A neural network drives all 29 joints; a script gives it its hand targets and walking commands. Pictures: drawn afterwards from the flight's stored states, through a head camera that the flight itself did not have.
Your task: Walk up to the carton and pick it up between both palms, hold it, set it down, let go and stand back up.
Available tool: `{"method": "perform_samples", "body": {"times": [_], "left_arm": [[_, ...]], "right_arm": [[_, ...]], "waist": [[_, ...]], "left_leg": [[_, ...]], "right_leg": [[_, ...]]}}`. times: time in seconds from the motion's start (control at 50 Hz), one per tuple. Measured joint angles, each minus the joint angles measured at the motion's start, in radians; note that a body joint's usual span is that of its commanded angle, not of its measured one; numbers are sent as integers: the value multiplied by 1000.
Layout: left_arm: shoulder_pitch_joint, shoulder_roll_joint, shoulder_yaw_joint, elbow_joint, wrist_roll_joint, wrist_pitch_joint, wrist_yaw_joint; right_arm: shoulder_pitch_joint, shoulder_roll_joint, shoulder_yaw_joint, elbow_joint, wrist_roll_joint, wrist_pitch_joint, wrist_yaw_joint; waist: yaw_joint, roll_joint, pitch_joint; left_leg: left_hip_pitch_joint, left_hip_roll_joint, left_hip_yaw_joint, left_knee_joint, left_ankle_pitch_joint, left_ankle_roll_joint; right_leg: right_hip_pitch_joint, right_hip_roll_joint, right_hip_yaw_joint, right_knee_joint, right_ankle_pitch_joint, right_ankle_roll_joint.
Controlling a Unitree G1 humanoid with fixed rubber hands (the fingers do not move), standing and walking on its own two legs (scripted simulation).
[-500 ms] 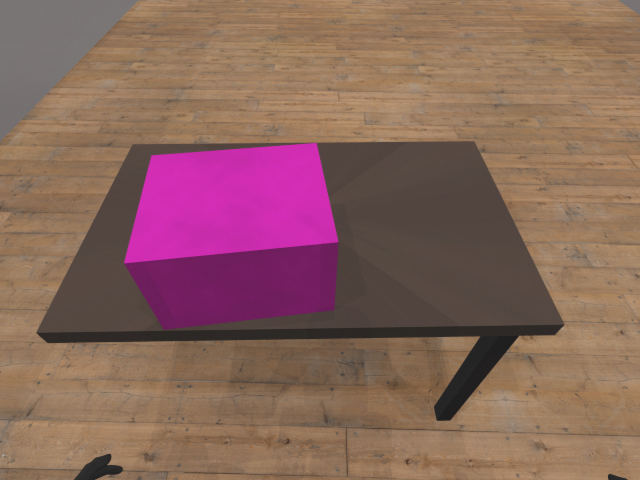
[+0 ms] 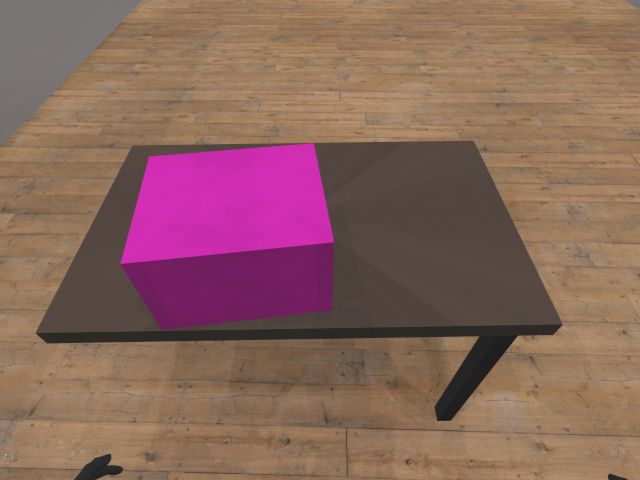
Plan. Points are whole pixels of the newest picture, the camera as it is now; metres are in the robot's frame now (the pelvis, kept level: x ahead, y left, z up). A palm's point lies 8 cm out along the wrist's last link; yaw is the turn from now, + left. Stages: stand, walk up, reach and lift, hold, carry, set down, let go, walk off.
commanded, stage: walk up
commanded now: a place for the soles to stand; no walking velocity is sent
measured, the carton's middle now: (240, 233) +0.52 +0.19 -0.03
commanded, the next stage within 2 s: none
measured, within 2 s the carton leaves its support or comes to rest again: neither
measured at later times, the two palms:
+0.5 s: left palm out of the picture +0.09 +0.33 -0.08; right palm out of the picture +0.10 -0.35 -0.07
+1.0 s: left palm out of the picture +0.09 +0.32 -0.08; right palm out of the picture +0.10 -0.35 -0.07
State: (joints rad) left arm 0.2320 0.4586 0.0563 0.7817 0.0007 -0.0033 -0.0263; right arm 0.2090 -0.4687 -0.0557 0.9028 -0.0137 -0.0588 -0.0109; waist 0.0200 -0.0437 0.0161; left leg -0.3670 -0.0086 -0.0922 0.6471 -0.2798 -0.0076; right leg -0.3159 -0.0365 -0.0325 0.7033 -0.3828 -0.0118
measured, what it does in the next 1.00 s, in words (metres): stands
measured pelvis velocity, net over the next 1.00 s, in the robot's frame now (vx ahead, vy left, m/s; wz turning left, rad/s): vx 0.00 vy -0.01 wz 0.01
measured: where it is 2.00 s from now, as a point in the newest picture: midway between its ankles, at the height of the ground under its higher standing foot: outside the picture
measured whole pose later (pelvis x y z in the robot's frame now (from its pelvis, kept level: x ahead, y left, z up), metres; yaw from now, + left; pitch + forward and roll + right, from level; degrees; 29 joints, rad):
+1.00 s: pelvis +0.00 -0.01 +0.00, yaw +1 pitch +0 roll +1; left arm 0.23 0.46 0.06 0.78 0.00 0.00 -0.03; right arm 0.21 -0.47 -0.06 0.90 -0.01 -0.06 -0.01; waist 0.02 -0.04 0.01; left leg -0.37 0.00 -0.10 0.64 -0.28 -0.01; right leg -0.32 -0.03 -0.05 0.70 -0.39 -0.02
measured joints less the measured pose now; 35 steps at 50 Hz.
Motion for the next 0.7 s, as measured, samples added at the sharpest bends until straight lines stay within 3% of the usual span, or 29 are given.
{"method": "perform_samples", "body": {"times": [0.7], "left_arm": [[0,0,0,0,0,1,0]], "right_arm": [[1,0,0,0,0,0,-1]], "waist": [[0,1,0]], "left_leg": [[1,1,-4,-5,3,0]], "right_leg": [[0,1,-5,0,-2,-5]]}}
